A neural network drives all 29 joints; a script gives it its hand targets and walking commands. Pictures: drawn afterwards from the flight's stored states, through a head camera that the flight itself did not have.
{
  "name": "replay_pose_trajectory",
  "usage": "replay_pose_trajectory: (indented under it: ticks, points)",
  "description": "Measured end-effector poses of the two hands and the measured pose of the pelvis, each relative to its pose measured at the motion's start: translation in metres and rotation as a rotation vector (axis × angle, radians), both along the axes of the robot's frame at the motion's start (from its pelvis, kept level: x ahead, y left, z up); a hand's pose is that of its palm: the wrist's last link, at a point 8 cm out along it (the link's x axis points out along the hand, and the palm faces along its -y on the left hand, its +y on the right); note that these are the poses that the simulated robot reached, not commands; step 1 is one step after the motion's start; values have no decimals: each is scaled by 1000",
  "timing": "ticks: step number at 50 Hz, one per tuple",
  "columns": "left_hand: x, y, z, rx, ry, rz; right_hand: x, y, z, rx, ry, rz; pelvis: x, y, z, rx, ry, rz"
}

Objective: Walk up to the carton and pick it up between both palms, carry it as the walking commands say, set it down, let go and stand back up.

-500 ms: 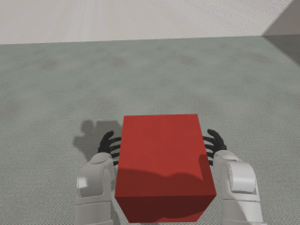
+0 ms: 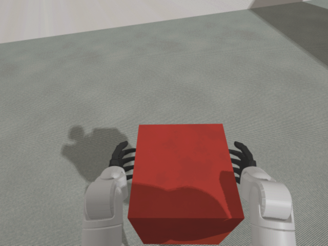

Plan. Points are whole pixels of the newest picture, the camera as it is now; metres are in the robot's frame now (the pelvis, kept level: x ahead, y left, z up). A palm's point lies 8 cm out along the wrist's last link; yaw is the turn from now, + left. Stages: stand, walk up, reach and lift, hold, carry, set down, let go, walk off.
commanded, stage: carry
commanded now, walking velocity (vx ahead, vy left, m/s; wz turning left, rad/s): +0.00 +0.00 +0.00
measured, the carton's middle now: (180, 187) +0.28 -0.02 -0.01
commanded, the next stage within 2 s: none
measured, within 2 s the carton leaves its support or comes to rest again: neither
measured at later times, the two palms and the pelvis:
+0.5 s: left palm (125, 171) +0.28 +0.10 +0.10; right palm (262, 165) +0.27 -0.19 +0.09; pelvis +0.00 -0.04 +0.01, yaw +0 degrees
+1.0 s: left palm (116, 174) +0.27 +0.11 +0.10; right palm (255, 169) +0.26 -0.17 +0.09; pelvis -0.01 -0.02 +0.01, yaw +0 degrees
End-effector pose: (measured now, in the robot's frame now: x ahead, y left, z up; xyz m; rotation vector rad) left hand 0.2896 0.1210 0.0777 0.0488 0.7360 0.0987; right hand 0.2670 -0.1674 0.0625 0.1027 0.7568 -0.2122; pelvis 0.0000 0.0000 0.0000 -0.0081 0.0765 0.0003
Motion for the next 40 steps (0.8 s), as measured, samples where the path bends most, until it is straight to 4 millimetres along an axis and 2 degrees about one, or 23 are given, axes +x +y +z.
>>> replay_pose_trajectory:
  ticks: [7, 16, 26, 31, 36, 40]
  points:
    - [-2, -12, 17, -26, -80, 5, 1, -13, 24, -23, -81, 4, -2, -15, 2, 8, -11, -9]
    - [-8, -17, 29, -50, -79, 41, 4, -18, 41, -49, -80, 43, 2, -30, 9, 14, -34, -5]
    - [-13, -26, 26, -25, -44, 50, -1, -27, 29, -14, -45, 43, -4, -39, 7, 13, -47, -5]
    - [-13, -32, 24, -33, -52, 33, -5, -32, 30, -23, -54, 25, -6, -41, 7, 4, -45, -3]
    - [-17, -29, 27, -50, -72, 34, -7, -30, 39, -34, -73, 23, -10, -39, 8, 2, -47, -4]
    - [-17, -21, 24, -51, -52, 43, -6, -22, 35, -42, -52, 38, -10, -34, 9, 2, -43, -7]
